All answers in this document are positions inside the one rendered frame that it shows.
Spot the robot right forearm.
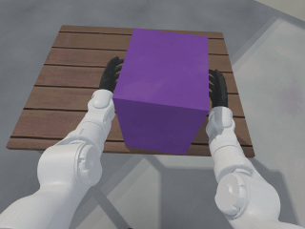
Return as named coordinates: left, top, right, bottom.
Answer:
left=206, top=106, right=268, bottom=184

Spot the robot left upper arm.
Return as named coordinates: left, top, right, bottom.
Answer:
left=0, top=142, right=103, bottom=229

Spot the robot right upper arm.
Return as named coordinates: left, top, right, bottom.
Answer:
left=214, top=172, right=305, bottom=229

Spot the robot right hand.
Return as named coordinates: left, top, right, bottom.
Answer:
left=208, top=69, right=228, bottom=108

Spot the table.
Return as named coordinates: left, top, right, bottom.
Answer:
left=6, top=25, right=255, bottom=158

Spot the robot left forearm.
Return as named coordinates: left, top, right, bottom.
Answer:
left=37, top=89, right=115, bottom=181

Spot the carton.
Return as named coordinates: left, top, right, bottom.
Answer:
left=112, top=28, right=210, bottom=156

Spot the robot left hand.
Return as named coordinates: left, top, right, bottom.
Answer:
left=98, top=56, right=125, bottom=93

